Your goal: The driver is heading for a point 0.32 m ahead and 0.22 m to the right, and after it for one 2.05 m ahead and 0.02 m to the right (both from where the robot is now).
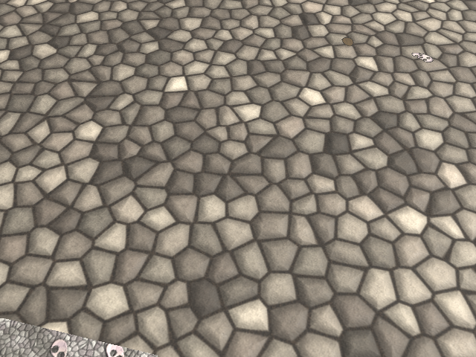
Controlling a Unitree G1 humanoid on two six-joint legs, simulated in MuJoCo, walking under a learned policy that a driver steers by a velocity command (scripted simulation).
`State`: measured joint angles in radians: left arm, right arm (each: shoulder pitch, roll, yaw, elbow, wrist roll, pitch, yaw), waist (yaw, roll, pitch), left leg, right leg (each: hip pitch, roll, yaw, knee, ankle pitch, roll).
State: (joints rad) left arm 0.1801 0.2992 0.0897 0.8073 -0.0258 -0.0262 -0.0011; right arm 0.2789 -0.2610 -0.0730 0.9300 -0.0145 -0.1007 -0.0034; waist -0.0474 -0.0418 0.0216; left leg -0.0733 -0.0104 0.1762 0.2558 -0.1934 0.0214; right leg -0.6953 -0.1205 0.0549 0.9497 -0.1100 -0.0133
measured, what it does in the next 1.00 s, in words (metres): walks ahead, turning right: right foot, then left foot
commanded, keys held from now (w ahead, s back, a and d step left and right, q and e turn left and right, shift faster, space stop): w+e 0.64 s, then w+q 0.36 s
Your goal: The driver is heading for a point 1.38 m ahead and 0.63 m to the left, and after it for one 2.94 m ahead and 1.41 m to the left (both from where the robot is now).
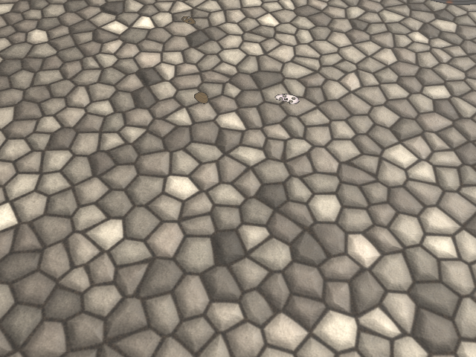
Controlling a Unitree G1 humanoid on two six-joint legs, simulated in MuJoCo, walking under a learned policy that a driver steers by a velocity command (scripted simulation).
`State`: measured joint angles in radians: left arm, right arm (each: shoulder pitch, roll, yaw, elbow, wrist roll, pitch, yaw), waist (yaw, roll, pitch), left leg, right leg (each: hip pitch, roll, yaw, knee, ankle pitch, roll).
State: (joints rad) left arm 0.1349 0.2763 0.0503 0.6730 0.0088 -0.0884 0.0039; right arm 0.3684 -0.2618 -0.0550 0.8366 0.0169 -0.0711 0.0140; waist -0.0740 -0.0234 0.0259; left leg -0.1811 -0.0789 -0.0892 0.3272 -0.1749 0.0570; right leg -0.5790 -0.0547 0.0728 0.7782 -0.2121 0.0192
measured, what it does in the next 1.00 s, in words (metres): walks ahead, turning left: right foot, then left foot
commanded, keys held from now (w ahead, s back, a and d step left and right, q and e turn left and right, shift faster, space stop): w+q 0.94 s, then w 0.06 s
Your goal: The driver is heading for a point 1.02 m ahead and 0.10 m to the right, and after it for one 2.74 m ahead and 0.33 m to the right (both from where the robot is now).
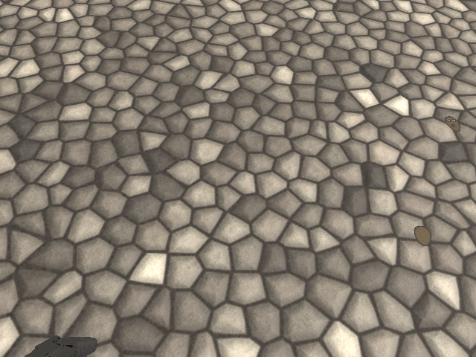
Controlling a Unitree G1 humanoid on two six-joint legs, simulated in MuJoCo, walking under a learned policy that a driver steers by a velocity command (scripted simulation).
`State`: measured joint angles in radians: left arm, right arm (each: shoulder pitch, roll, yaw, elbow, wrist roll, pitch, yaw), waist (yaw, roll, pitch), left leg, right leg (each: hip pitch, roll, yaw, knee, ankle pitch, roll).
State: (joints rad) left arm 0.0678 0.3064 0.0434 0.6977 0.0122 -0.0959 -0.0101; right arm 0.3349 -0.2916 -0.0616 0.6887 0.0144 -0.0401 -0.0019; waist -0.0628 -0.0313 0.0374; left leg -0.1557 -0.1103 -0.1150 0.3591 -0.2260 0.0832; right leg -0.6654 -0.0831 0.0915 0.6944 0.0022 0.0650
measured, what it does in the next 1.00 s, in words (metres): walks ahead: right foot, then left foot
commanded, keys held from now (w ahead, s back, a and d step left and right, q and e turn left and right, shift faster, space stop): w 1.00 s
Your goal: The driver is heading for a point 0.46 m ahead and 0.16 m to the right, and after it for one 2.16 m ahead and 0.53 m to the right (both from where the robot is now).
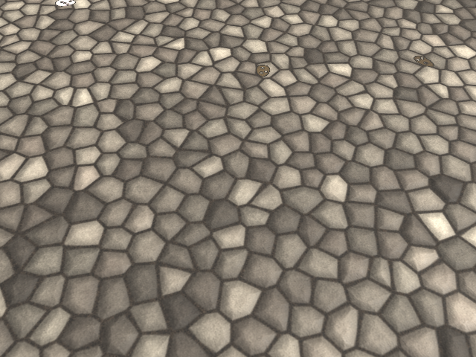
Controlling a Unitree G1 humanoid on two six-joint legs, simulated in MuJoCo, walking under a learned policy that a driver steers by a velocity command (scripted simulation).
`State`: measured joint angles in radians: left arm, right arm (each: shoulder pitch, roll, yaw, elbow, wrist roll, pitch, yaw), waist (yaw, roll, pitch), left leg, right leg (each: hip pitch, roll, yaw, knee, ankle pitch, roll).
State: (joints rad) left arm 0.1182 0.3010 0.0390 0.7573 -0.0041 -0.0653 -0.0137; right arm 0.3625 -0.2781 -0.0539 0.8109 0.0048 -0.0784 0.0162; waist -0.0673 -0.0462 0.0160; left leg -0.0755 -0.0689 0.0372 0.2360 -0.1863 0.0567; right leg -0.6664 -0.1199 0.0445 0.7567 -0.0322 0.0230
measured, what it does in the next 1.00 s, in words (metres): walks ahead: right foot, then left foot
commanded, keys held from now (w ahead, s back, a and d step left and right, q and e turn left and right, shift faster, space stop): w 0.42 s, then no key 0.58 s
